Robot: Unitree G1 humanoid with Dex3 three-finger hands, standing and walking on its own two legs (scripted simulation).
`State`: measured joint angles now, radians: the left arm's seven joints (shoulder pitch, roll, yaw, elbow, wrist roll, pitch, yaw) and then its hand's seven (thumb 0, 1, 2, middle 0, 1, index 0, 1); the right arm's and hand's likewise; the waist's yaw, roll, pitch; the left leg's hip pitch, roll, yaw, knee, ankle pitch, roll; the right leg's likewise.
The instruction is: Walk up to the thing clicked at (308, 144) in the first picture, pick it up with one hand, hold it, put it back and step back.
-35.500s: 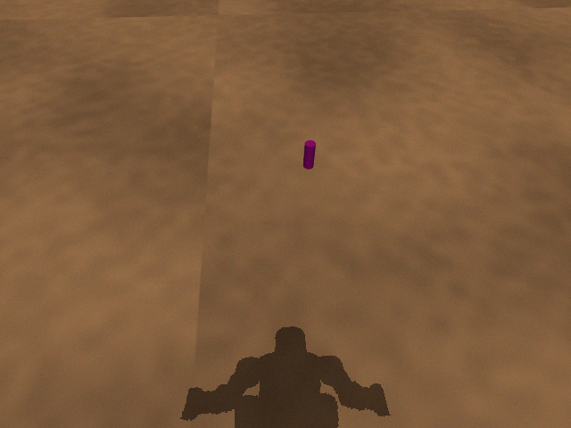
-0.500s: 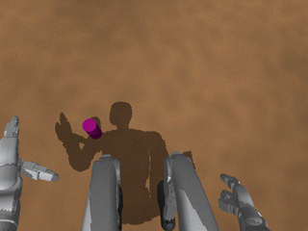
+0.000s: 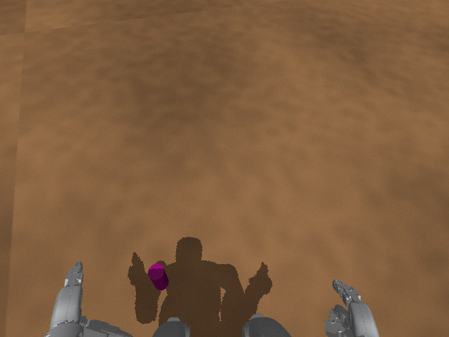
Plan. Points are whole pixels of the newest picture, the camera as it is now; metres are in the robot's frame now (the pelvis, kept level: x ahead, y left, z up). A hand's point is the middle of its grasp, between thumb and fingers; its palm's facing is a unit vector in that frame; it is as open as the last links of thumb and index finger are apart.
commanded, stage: home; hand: left
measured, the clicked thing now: (159, 277) +0.40 +0.19 -0.62
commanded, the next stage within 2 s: stand in 1.88 s
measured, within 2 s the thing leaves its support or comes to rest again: neither
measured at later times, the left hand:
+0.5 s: hand (105, 327) +0.17 +0.18 -0.03, palm faces +0.10 -0.95 -0.29, open 17.6 cm
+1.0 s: hand (112, 324) +0.17 +0.17 -0.03, palm faces +0.10 -0.95 -0.29, open 17.5 cm
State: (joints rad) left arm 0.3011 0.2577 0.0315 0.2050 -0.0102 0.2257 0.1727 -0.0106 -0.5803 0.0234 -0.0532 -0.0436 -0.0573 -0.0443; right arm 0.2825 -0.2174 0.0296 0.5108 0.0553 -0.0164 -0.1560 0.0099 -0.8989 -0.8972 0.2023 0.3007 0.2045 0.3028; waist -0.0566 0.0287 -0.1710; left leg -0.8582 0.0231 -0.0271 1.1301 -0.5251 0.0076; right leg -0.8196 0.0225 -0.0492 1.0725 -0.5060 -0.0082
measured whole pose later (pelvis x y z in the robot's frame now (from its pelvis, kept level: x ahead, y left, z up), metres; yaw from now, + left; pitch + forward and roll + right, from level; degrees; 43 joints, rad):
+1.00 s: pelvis +0.01 -0.01 +0.03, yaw +1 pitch +7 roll -1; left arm 0.46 0.20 -0.02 0.04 -0.01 0.24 0.13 -0.01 -0.55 0.04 -0.05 -0.05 -0.06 -0.05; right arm 0.29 -0.22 0.03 0.51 0.02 -0.12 -0.18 0.01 -0.90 -0.90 0.20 0.30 0.20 0.30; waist -0.03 0.04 -0.11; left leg -0.61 0.02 -0.02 0.94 -0.46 -0.01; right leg -0.58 0.02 -0.05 0.91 -0.46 -0.02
